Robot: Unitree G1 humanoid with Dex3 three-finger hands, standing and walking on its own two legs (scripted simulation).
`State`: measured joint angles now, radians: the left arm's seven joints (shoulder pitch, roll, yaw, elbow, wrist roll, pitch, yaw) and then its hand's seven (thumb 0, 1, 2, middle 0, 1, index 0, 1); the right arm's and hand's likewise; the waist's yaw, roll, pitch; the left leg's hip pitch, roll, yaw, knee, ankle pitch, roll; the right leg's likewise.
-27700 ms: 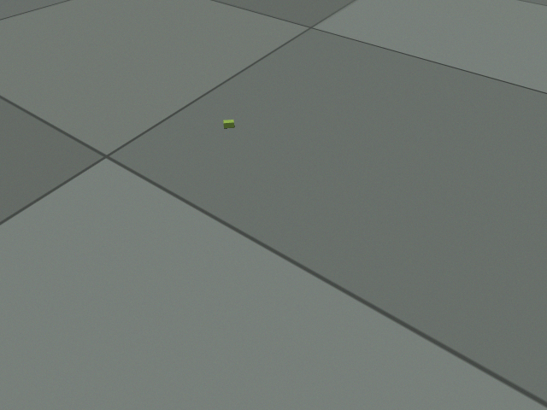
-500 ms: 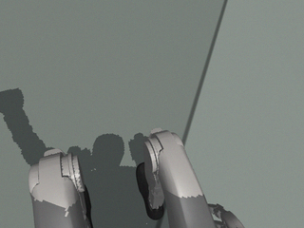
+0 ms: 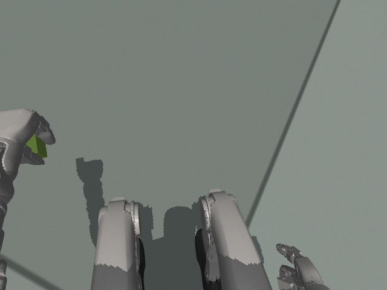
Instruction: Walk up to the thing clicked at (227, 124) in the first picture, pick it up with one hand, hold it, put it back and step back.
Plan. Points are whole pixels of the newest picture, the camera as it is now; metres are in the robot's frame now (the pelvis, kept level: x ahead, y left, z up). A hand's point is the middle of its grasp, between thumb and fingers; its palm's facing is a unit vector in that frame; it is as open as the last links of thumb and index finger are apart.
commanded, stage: lift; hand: left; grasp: from above
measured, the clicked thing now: (32, 142) +0.44 +0.31 -0.12
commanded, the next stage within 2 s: hold in 0.98 s
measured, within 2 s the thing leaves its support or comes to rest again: neither
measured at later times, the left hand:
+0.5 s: hand out of the picture +0.35 +0.26 +0.11, palm faces -0.44 -0.13 -0.89, open 6.3 cm
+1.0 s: hand out of the picture +0.38 +0.23 +0.20, palm faces -0.42 -0.13 -0.90, open 6.6 cm
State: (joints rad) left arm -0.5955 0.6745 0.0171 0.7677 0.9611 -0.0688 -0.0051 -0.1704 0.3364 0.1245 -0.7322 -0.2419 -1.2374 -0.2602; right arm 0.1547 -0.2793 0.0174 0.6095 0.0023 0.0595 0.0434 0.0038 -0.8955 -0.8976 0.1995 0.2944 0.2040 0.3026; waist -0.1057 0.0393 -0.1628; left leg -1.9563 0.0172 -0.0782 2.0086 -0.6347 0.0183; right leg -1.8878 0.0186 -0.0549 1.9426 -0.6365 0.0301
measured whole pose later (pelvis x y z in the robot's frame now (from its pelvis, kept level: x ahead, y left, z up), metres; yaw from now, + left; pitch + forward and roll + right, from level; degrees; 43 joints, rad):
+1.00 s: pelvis +0.07 -0.01 +0.27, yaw +3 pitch +11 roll -1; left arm -0.32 0.37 -0.19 0.81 0.95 0.09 0.15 -0.10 0.30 0.21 -0.72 -0.29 -1.11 -0.34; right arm 0.26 -0.24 -0.04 0.74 0.05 -0.03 -0.05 0.01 -0.89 -0.90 0.20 0.29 0.20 0.30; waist -0.05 0.04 -0.08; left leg -0.68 0.03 0.01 0.88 -0.39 0.00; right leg -0.66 0.02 0.01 0.86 -0.39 0.01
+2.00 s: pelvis +0.08 -0.01 +0.31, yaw +3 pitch +2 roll +0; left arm -0.22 0.38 -0.22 0.60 0.97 0.09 -0.02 -0.04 0.31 0.22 -0.66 -0.38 -1.05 -0.43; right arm 0.20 -0.25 -0.02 0.68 0.07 0.04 -0.04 0.01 -0.89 -0.89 0.20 0.29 0.20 0.30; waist 0.01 0.05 -0.03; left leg -0.34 0.01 0.03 0.57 -0.27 0.00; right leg -0.35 0.00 0.04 0.58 -0.28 0.01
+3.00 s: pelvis +0.09 -0.01 +0.32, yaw +2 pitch +1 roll +0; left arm -0.22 0.38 -0.22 0.58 0.97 0.08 -0.03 -0.03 0.29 0.26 -0.66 -0.42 -1.00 -0.48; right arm 0.19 -0.25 -0.02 0.69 0.08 0.05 -0.05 0.01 -0.89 -0.89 0.20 0.29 0.20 0.30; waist 0.02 0.05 -0.01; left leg -0.26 0.01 0.03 0.48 -0.24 0.00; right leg -0.27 0.00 0.04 0.49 -0.25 0.01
